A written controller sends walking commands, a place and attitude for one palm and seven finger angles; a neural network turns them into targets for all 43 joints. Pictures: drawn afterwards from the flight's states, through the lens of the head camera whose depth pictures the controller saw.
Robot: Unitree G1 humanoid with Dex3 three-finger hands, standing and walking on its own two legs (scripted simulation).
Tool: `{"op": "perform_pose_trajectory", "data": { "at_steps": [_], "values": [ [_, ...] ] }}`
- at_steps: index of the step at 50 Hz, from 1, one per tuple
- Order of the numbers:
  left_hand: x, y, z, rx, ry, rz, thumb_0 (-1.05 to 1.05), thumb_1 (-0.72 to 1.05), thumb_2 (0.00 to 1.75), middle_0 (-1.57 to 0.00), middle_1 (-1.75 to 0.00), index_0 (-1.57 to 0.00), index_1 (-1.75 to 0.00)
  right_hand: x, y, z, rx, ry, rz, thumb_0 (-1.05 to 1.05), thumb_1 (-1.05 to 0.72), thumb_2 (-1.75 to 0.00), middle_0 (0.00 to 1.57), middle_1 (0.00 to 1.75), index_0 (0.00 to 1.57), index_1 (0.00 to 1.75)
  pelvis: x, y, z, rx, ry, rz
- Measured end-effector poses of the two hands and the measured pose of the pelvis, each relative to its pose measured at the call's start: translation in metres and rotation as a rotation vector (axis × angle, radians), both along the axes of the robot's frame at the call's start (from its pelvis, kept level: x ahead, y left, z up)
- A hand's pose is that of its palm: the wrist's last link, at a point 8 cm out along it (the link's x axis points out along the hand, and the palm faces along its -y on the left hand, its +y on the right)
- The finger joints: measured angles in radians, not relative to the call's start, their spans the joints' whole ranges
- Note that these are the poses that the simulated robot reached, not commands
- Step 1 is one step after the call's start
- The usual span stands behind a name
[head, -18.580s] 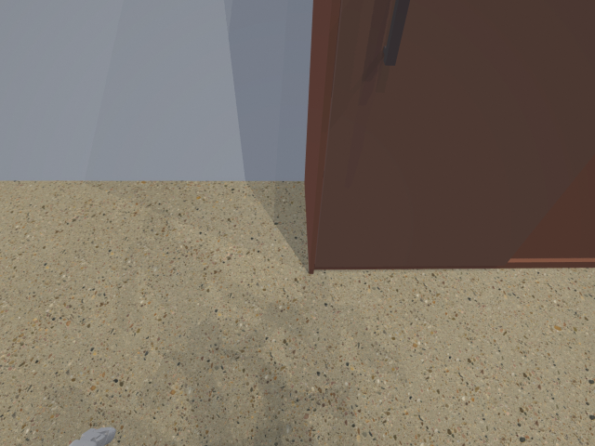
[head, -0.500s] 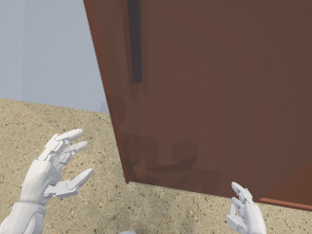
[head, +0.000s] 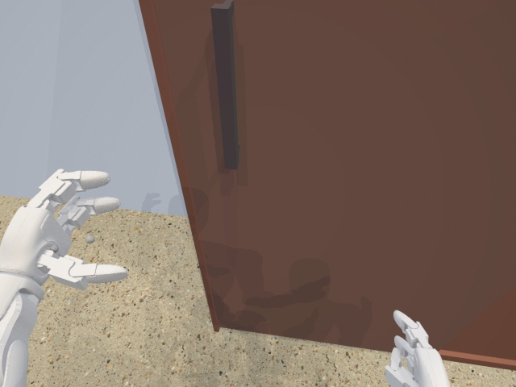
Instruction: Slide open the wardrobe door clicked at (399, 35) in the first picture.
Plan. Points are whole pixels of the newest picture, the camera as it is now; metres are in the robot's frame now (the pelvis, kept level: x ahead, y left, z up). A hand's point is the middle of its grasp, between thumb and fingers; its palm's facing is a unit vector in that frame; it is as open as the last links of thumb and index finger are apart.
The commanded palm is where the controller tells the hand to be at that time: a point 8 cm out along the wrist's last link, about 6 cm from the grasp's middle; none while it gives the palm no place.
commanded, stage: raise the hand with hooked fingers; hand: left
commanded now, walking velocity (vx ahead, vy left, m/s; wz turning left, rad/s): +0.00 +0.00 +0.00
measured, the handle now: (230, 94) +0.46 +0.10 +0.25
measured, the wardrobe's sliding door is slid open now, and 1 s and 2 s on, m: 0.00 0.00 0.00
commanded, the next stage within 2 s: move the hooked fingers beside the handle in 0.98 s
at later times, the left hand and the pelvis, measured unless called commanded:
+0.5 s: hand (40, 154) +0.27 +0.28 +0.27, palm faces +0.10 -0.98 -0.16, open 14.0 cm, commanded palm +0.23 +0.31 +0.28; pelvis +0.00 -0.01 +0.01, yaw +1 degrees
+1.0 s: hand (57, 148) +0.29 +0.27 +0.27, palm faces +0.09 -0.98 -0.16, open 14.0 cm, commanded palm +0.24 +0.31 +0.28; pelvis +0.01 -0.01 +0.00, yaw +1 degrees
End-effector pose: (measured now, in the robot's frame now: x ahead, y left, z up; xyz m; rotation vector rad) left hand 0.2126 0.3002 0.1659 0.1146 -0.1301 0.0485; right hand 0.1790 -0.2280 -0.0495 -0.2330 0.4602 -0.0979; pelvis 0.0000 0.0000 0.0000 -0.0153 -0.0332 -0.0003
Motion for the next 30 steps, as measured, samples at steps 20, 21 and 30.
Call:
{"op": "perform_pose_trajectory", "data": {
  "at_steps": [20, 21, 30],
  "values": [
    [0.021, 0.026, 0.088, 0.044, -0.023, 0.037, -0.01, -0.49, 0.30, -0.30, -1.20, -0.30, -1.19, 0.019, 0.023, -0.001, 0.078, 0.023, 0.089, 0.02, -0.91, -0.90, 0.20, 0.31, 0.21, 0.30, -0.004, -0.009, 0.006, 0.008, -0.030, 0.017],
    [0.023, 0.027, 0.093, 0.045, -0.024, 0.038, -0.01, -0.49, 0.30, -0.30, -1.20, -0.30, -1.19, 0.019, 0.021, -0.002, 0.078, 0.027, 0.087, 0.02, -0.91, -0.90, 0.20, 0.31, 0.21, 0.30, -0.004, -0.009, 0.006, 0.009, -0.029, 0.018],
    [0.038, 0.032, 0.116, 0.045, -0.014, 0.023, -0.01, -0.50, 0.30, -0.30, -1.20, -0.30, -1.20, 0.015, 0.003, -0.005, 0.071, 0.044, 0.056, 0.02, -0.91, -0.90, 0.20, 0.30, 0.20, 0.30, -0.003, -0.011, 0.006, 0.013, -0.015, 0.013]
  ]
}}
